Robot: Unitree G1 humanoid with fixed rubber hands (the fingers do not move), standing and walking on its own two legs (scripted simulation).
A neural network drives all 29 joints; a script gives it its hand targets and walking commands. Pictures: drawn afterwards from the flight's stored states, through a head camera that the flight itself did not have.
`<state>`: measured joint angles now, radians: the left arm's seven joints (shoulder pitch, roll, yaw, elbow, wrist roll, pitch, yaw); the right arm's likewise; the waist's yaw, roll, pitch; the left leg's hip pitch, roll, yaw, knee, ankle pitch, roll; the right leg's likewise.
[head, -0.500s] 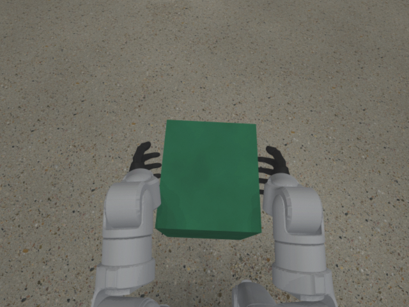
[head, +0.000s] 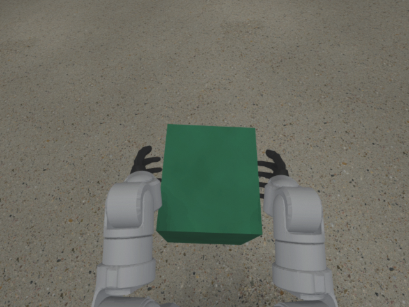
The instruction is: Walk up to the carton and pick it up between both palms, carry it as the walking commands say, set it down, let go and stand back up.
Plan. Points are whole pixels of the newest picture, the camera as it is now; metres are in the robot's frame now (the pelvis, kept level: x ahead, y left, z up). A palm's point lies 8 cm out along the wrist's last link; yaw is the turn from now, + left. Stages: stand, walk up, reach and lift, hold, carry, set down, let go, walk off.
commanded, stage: carry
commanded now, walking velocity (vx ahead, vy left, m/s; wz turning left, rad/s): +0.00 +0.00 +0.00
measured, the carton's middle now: (207, 190) +0.35 -0.01 -0.01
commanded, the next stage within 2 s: none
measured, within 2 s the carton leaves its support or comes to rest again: neither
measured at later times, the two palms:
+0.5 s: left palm (131, 209) +0.27 +0.11 +0.09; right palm (277, 194) +0.29 -0.13 +0.08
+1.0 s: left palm (127, 237) +0.22 +0.11 +0.11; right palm (288, 218) +0.24 -0.14 +0.09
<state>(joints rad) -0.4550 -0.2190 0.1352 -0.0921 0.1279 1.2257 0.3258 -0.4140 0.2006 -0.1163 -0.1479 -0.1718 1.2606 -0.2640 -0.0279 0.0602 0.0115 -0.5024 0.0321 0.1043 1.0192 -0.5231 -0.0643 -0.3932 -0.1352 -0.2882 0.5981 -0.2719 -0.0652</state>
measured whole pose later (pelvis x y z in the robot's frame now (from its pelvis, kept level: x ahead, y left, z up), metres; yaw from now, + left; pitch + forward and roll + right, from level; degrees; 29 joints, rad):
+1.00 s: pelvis -0.07 -0.04 +0.00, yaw +4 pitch -1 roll +1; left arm -0.45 -0.21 0.14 -0.08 0.14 1.26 0.32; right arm -0.41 0.20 -0.11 -0.11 -0.17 1.28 -0.26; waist 0.01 0.04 0.00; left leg -0.31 0.04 0.07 0.55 -0.24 0.00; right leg -0.33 -0.08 -0.19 0.58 -0.23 -0.03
